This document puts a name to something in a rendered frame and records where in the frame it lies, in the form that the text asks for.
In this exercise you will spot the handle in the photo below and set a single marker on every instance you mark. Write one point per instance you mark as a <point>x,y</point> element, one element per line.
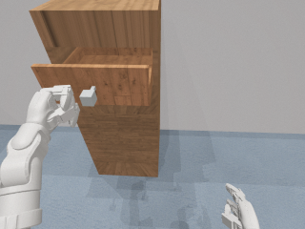
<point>88,98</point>

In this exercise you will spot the cabinet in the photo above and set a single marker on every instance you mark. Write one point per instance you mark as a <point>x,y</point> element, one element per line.
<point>123,140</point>

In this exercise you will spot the right robot hand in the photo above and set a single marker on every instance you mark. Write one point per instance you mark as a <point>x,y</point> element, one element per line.
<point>244,215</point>

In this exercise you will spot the left robot forearm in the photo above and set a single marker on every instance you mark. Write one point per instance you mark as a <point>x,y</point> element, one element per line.
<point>21,177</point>

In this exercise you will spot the left robot hand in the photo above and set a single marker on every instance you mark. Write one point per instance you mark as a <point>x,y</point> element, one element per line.
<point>44,110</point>

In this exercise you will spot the drawer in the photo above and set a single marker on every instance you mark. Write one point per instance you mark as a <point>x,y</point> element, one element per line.
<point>121,76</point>

